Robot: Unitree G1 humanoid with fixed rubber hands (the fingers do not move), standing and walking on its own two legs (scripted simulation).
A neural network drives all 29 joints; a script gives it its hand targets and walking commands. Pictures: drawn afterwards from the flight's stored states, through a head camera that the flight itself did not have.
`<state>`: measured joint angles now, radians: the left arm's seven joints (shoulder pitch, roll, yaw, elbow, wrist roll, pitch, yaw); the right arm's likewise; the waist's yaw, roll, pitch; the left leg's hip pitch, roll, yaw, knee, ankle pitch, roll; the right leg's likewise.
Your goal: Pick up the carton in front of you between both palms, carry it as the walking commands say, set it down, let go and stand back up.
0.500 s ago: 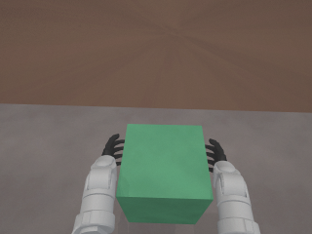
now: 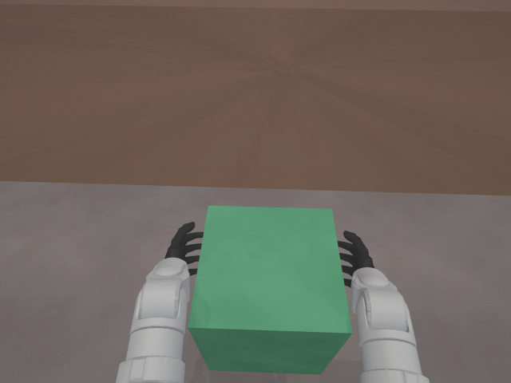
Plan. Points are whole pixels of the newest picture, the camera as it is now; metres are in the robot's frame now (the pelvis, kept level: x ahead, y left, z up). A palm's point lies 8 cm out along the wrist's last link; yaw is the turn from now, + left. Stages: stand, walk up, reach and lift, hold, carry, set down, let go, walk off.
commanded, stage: hold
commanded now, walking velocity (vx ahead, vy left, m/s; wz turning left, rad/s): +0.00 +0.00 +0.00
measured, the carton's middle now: (267, 294) +0.29 +0.00 -0.03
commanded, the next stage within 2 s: carry in 0.78 s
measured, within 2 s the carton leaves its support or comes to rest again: neither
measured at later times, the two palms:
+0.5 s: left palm (176, 268) +0.28 +0.15 +0.05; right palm (363, 277) +0.28 -0.15 +0.05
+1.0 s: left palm (163, 249) +0.31 +0.17 +0.06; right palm (345, 251) +0.32 -0.12 +0.06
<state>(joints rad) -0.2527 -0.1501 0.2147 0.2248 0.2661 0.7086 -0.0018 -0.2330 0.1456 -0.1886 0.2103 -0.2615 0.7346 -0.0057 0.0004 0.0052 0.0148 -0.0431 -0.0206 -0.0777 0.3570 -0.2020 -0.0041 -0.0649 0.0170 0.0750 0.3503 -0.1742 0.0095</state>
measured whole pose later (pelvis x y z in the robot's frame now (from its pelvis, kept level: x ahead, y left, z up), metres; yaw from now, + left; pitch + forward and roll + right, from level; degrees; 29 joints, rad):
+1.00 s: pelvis +0.03 +0.01 -0.01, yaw +2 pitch +1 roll +0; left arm -0.20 -0.14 0.15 0.00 0.20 0.88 0.03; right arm -0.20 0.14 -0.15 0.02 -0.17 0.89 -0.04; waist -0.01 -0.03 -0.15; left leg -0.23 -0.01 0.01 0.51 -0.29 0.01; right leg -0.27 -0.03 0.03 0.57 -0.35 0.01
